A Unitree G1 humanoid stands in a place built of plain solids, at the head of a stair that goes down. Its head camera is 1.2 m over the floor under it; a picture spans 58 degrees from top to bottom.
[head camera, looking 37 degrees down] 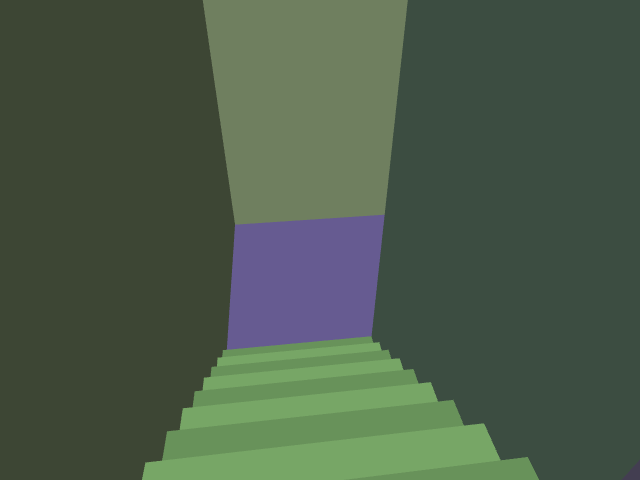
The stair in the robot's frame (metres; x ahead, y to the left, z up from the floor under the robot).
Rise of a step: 0.19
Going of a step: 0.23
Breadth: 1.28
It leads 7 degrees to the left of straight ahead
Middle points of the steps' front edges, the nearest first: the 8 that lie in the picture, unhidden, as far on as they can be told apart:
0.85 0.00 -0.39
1.07 0.02 -0.58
1.30 0.05 -0.78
1.53 0.08 -0.97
1.76 0.11 -1.17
1.99 0.13 -1.36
2.22 0.16 -1.56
2.45 0.19 -1.75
